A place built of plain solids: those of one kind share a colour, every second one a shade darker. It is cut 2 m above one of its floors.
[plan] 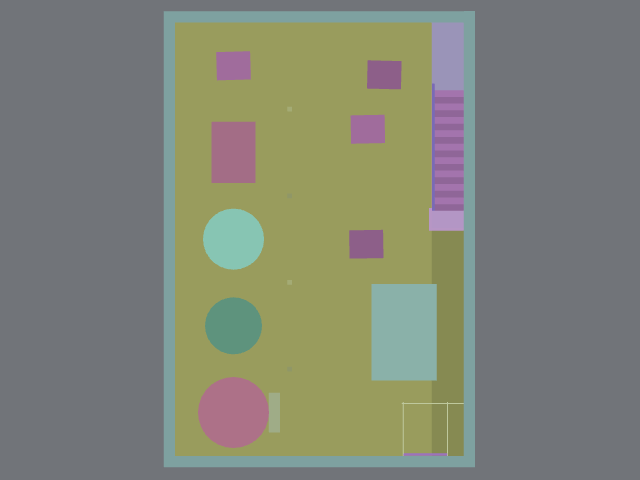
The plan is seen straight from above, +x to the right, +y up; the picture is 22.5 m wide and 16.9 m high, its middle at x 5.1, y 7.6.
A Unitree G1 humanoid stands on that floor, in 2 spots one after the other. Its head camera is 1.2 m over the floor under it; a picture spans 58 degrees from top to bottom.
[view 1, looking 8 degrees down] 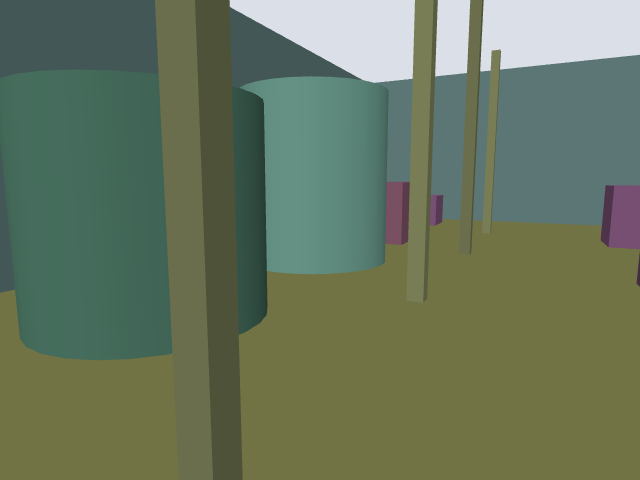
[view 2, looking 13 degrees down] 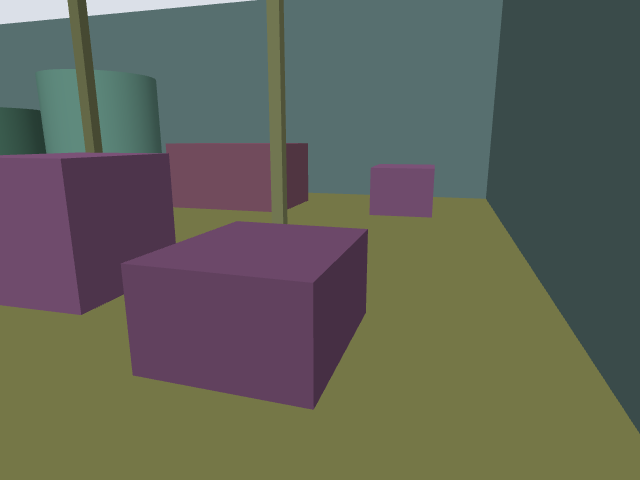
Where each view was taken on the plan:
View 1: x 5.08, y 1.90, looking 117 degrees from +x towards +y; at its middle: liquor_back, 5.46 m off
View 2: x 9.65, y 14.41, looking -164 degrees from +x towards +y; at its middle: malt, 2.63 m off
